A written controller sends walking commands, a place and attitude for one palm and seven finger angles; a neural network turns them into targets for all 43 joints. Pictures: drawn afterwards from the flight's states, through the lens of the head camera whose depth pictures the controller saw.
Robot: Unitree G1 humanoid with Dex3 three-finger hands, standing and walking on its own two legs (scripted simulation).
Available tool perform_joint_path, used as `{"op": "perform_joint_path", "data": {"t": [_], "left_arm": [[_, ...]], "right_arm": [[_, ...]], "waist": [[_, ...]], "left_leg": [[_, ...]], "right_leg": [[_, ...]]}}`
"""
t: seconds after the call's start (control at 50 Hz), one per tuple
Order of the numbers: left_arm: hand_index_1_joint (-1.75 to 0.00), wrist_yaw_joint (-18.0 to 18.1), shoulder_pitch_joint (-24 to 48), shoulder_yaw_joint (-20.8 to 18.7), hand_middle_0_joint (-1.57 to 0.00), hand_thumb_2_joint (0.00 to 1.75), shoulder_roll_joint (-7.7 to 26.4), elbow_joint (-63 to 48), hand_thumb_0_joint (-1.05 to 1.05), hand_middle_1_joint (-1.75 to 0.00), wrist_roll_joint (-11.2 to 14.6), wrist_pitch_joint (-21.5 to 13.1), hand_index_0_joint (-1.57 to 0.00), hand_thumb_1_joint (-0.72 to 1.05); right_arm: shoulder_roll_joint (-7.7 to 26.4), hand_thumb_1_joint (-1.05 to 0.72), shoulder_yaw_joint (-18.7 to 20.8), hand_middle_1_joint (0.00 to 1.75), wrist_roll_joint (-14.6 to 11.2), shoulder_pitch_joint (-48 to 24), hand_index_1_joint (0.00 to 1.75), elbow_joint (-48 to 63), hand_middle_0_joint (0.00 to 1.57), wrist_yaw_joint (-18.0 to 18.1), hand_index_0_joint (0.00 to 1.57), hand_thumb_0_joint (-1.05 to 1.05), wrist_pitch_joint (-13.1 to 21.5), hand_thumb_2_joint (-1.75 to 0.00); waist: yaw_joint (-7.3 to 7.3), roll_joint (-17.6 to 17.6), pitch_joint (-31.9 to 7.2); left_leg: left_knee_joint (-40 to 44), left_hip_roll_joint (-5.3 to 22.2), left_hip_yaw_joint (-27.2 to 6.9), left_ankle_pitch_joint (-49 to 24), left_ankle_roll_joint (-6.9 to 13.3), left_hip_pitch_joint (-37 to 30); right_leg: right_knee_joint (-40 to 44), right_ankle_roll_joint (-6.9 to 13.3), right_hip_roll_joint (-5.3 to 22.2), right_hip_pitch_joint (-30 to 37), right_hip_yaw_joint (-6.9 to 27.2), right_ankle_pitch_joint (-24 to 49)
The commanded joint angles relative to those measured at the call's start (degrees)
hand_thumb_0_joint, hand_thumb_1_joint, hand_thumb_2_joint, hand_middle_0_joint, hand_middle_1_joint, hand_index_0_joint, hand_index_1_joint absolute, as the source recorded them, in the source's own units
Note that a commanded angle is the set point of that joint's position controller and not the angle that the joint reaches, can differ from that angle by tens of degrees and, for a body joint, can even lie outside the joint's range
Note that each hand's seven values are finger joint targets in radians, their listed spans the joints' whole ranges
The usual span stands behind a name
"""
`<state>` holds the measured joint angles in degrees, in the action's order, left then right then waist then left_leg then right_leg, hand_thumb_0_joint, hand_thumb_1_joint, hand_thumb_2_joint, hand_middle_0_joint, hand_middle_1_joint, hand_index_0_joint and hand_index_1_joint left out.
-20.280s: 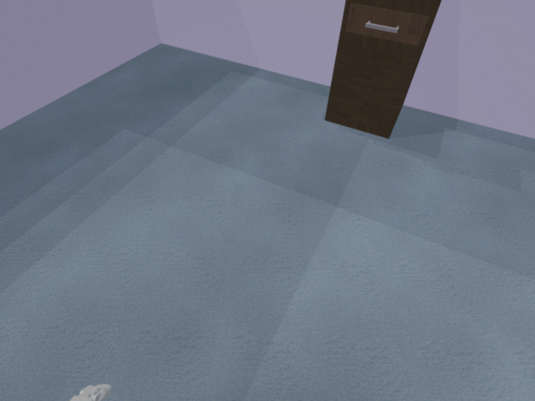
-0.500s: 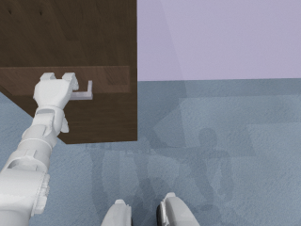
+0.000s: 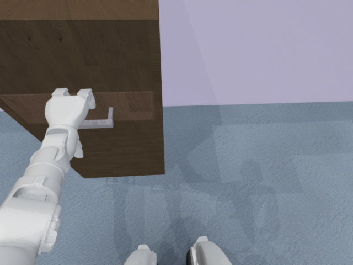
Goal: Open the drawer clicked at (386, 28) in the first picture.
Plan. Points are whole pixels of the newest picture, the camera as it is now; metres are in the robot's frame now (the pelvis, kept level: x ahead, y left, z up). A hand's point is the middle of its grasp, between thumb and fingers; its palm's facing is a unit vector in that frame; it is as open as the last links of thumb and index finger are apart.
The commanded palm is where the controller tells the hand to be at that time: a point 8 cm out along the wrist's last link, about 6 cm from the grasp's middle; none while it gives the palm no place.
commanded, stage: lift the hand off the handle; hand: left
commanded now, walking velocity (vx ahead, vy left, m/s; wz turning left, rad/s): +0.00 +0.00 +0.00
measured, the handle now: (83, 118) +0.50 +0.24 -0.06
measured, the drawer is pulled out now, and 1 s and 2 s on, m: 0.00 0.00 0.00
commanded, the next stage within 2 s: draw the hand back to the body in 1.02 s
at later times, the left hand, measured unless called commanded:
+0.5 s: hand (69, 112) +0.46 +0.23 +0.03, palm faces -0.04 -0.01 -1.00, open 13.2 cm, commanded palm +0.46 +0.23 +0.10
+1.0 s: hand (61, 103) +0.46 +0.23 +0.06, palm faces -0.04 +0.00 -1.00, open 13.3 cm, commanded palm +0.46 +0.23 +0.13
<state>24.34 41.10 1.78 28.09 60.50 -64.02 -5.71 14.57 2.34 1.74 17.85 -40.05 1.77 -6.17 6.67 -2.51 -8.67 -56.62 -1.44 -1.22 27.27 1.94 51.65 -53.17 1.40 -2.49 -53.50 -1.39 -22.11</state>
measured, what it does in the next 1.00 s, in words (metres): stands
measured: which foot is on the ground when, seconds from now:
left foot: down 0.00-1.00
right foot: down 0.00-1.00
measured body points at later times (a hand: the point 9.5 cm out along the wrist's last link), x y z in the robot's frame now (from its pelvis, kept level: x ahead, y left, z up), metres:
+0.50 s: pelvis +0.00 +0.00 +0.02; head +0.09 +0.00 +0.46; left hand +0.46 +0.23 +0.08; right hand +0.03 -0.27 -0.11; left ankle -0.01 +0.10 -0.68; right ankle +0.02 -0.11 -0.68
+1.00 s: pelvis +0.00 +0.01 +0.03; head +0.08 +0.00 +0.47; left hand +0.46 +0.23 +0.12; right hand +0.05 -0.26 -0.10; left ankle -0.01 +0.10 -0.68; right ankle +0.02 -0.11 -0.68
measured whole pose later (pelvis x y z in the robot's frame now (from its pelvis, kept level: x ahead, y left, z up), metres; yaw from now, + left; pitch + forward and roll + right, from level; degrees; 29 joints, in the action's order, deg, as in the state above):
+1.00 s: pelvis +0.00 +0.01 +0.03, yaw +0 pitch +16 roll -1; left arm 18.5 41.6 3.7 28.0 57.3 -62.1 -6.2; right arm 14.7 2.5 -0.2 18.2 -39.5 2.1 -7.2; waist 4.7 -2.7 -6.7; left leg -44.4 -2.1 -0.3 22.6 2.6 37.4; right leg -41.9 0.7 -1.8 -39.7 0.2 -17.9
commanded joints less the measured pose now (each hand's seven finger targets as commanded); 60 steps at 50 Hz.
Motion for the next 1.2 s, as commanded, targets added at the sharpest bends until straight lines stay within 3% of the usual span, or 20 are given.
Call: {"op": "perform_joint_path", "data": {"t": [0.0, 0.14, 0.22, 0.28, 0.36, 0.42, 0.44, 0.46, 0.48, 0.56, 0.64, 0.72, 0.74, 0.8, 0.88, 0.92, 0.98, 1.1, 1.16, 1.18], "left_arm": [[-1.20, 4.20, 33.56, -6.27, -0.30, 0.30, 17.51, -18.48, 0.00, -1.20, 2.08, -1.14, -0.30, -0.50], [-1.20, 3.79, 33.12, -5.57, -0.30, 0.30, 17.08, -15.95, 0.00, -1.20, 1.61, -0.66, -0.30, -0.50], [-1.20, 3.22, 33.49, -6.84, -0.30, 0.30, 19.19, -18.32, 0.00, -1.20, 1.67, -1.29, -0.30, -0.50], [-1.20, 2.69, 32.44, -6.95, -0.30, 0.30, 19.48, -17.26, 0.00, -1.20, 2.02, -1.31, -0.30, -0.50], [-1.20, 2.54, 31.99, -7.52, -0.30, 0.30, 19.97, -18.46, 0.00, -1.20, 1.72, -1.67, -0.30, -0.50], [-1.20, 2.20, 32.45, -5.27, -0.30, 0.30, 16.85, -17.59, 0.00, -1.20, 1.80, -1.47, -0.30, -0.50], [-1.20, 1.96, 31.58, -6.11, -0.30, 0.30, 17.97, -16.00, 0.00, -1.20, 2.42, -0.89, -0.30, -0.50], [-1.20, 1.80, 31.93, -6.52, -0.30, 0.30, 18.97, -16.66, 0.00, -1.20, 2.10, -0.85, -0.30, -0.50], [-1.20, 1.52, 32.03, -5.32, -0.30, 0.30, 17.72, -15.49, 0.00, -1.20, 2.11, -0.33, -0.30, -0.50], [-1.20, 0.86, 34.48, -6.44, -0.30, 0.30, 19.60, -19.39, 0.00, -1.20, 2.28, -1.30, -0.30, -0.50], [-1.20, 0.32, 33.48, -6.73, -0.30, 0.30, 19.66, -19.44, 0.00, -1.20, 2.66, -2.01, -0.30, -0.50], [-1.20, 0.52, 32.86, -6.99, -0.30, 0.30, 19.07, -22.70, 0.00, -1.20, 2.38, -2.94, -0.30, -0.50], [-1.20, 0.41, 31.53, -6.85, -0.30, 0.30, 18.37, -21.83, 0.00, -1.20, 2.78, -2.50, -0.30, -0.50], [-1.20, -0.12, 31.14, -5.15, -0.30, 0.30, 16.40, -19.08, 0.00, -1.20, 2.89, -1.15, -0.30, -0.50], [-1.20, -1.33, 33.55, -2.80, -0.30, 0.30, 14.71, -18.35, 0.00, -1.20, 2.98, 0.52, -0.30, -0.50], [-1.20, -1.91, 33.93, -4.88, -0.30, 0.30, 17.81, -18.45, 0.00, -1.20, 2.93, 0.04, -0.30, -0.50], [-1.20, -2.99, 34.27, -3.85, -0.30, 0.30, 16.78, -18.12, 0.00, -1.20, 3.19, -0.48, -0.30, -0.50], [-1.20, -3.25, 34.15, -3.70, -0.30, 0.30, 16.17, -18.00, 0.00, -1.20, 2.81, -2.24, -0.30, -0.50], [-1.20, -3.06, 28.01, -6.59, -0.30, 0.30, 18.04, -22.05, 0.00, -1.20, 2.92, -3.21, -0.30, -0.50], [-1.20, -3.14, 26.07, -6.49, -0.30, 0.30, 17.23, -22.71, 0.00, -1.20, 3.23, -3.28, -0.30, -0.50]], "right_arm": [[9.67, -0.90, 3.08, 0.30, 0.09, 7.66, 0.30, 2.94, 0.20, 0.71, 0.20, 0.00, 0.94, -0.90], [9.81, -0.90, 3.16, 0.30, -0.41, 7.77, 0.30, 2.44, 0.20, 0.65, 0.20, 0.00, 0.91, -0.90], [9.60, -0.90, 3.12, 0.30, -0.61, 7.55, 0.30, 3.35, 0.20, 0.86, 0.20, 0.00, 0.76, -0.90], [9.77, -0.90, 3.07, 0.30, -0.72, 7.16, 0.30, 3.21, 0.20, 0.94, 0.20, 0.00, 0.64, -0.90], [9.73, -0.90, 3.05, 0.30, -0.80, 6.96, 0.30, 3.64, 0.20, 0.83, 0.20, 0.00, 0.57, -0.90], [9.44, -0.90, 3.32, 0.30, -0.96, 7.02, 0.30, 3.62, 0.20, 0.70, 0.20, 0.00, 0.63, -0.90], [9.80, -0.90, 3.21, 0.30, -0.94, 7.09, 0.30, 3.15, 0.20, 0.62, 0.20, 0.00, 0.52, -0.90], [9.69, -0.90, 3.10, 0.30, -1.18, 6.96, 0.30, 3.74, 0.20, 0.71, 0.20, 0.00, 0.49, -0.90], [9.70, -0.90, 3.10, 0.30, -1.24, 6.75, 0.30, 3.61, 0.20, 0.81, 0.20, 0.00, 0.42, -0.90], [9.64, -0.90, 3.10, 0.30, -1.24, 6.86, 0.30, 4.16, 0.20, 0.93, 0.20, 0.00, 0.56, -0.90], [9.66, -0.90, 3.15, 0.30, -1.19, 6.61, 0.30, 3.92, 0.20, 1.14, 0.20, 0.00, 0.51, -0.90], [9.29, -0.90, 3.47, 0.30, -1.09, 6.26, 0.30, 4.45, 0.20, 0.85, 0.20, 0.00, 0.47, -0.90], [9.42, -0.90, 3.56, 0.30, -1.06, 6.19, 0.30, 4.14, 0.20, 0.75, 0.20, 0.00, 0.41, -0.90], [9.33, -0.90, 3.42, 0.30, -1.31, 5.92, 0.30, 3.93, 0.20, 0.57, 0.20, 0.00, 0.16, -0.90], [9.26, -0.90, 3.40, 0.30, -1.90, 6.01, 0.30, 4.07, 0.20, 0.47, 0.20, 0.00, 0.34, -0.90], [9.32, -0.90, 3.22, 0.30, -1.95, 6.07, 0.30, 4.21, 0.20, 0.81, 0.20, 0.00, 0.27, -0.90], [9.30, -0.90, 3.13, 0.30, -1.89, 6.21, 0.30, 4.33, 0.20, 1.19, 0.20, 0.00, 0.45, -0.90], [9.05, -0.90, 3.22, 0.30, -1.70, 6.17, 0.30, 4.49, 0.20, 1.18, 0.20, 0.00, 0.83, -0.90], [8.73, -0.90, 3.53, 0.30, -1.65, 4.96, 0.30, 5.69, 0.20, 0.79, 0.20, 0.00, 0.56, -0.90], [8.56, -0.90, 3.60, 0.30, -1.67, 4.63, 0.30, 5.87, 0.20, 0.73, 0.20, 0.00, 0.47, -0.90]], "waist": [[1.54, -5.90, -30.68], [1.67, -4.09, -25.76], [0.96, -4.64, -29.35], [0.83, -4.30, -26.65], [0.05, -5.35, -27.52], [1.06, -3.91, -25.95], [0.60, -3.50, -23.84], [0.43, -3.03, -24.68], [0.94, -3.00, -22.58], [0.22, -4.20, -26.74], [0.00, -4.71, -24.86], [-0.75, -5.48, -27.89], [-0.93, -5.68, -26.51], [-0.06, -3.07, -22.54], [0.39, -3.22, -19.62], [-0.15, -2.29, -22.14], [0.36, -0.83, -20.70], [0.21, -1.74, -20.29], [-3.10, -4.63, -26.36], [-3.45, -4.64, -25.51]], "left_leg": [[6.23, -0.36, -0.44, -25.46, 0.17, -20.79], [8.50, -0.31, -0.34, -21.79, 0.29, -19.74], [9.26, -0.57, 0.07, -23.67, 0.45, -21.31], [10.07, -0.62, 0.38, -22.19, 0.50, -20.67], [10.99, -0.47, 0.03, -23.81, 0.18, -22.53], [11.54, -0.33, 0.08, -23.49, 0.23, -23.06], [12.04, -0.38, 0.29, -22.19, 0.29, -22.00], [12.43, -0.49, 0.15, -21.57, 0.38, -21.75], [12.77, -0.47, 0.21, -21.11, 0.39, -21.70], [13.37, -0.47, 0.21, -23.22, 0.35, -24.42], [13.72, -0.40, 0.00, -24.87, 0.13, -25.32], [14.00, -0.14, -0.19, -29.35, -0.27, -28.70], [14.06, -0.03, -0.31, -30.05, -0.50, -28.93], [15.28, 0.01, -0.12, -27.42, -0.26, -26.97], [17.09, 0.04, -0.14, -23.73, -0.07, -27.32], [17.44, -0.17, 0.07, -23.90, 0.14, -27.64], [17.66, -0.34, 0.26, -23.05, 0.37, -26.58], [17.40, -0.44, 0.31, -22.91, 0.30, -26.54], [17.37, -0.41, 0.53, -27.31, -0.20, -29.88], [17.57, -0.25, 0.51, -28.96, -0.33, -30.30]], "right_leg": [[6.29, 0.90, -1.04, 16.69, 0.80, 19.01], [8.35, 0.92, -0.98, 16.52, 0.63, 15.75], [8.88, 0.72, -0.90, 19.87, 1.28, 18.37], [9.86, 0.73, -0.82, 20.16, 1.42, 17.39], [10.09, 0.92, -0.93, 20.43, 1.01, 17.55], [10.90, 0.73, -0.97, 19.99, 0.85, 17.02], [11.39, 0.87, -0.89, 20.66, 0.92, 16.41], [11.59, 0.75, -0.89, 21.19, 1.08, 15.88], [11.95, 0.89, -0.87, 20.54, 0.96, 15.53], [12.14, 0.81, -0.80, 22.85, 1.19, 17.26], [12.40, 0.99, -0.76, 22.65, 1.03, 18.11], [12.41, 1.03, -0.97, 23.87, 0.81, 20.30], [12.44, 1.21, -1.02, 23.35, 0.45, 20.12], [13.81, 1.16, -0.96, 23.69, 0.36, 18.68], [15.41, 1.20, -0.86, 23.07, 0.43, 15.85], [15.50, 0.93, -0.70, 25.32, 1.00, 16.68], [15.89, 0.94, -0.47, 25.96, 1.05, 17.00], [15.88, 1.18, -0.55, 25.04, 1.22, 16.45], [14.97, 1.34, -0.70, 28.03, 1.27, 19.36], [14.84, 1.50, -0.77, 28.55, 0.91, 20.36]]}}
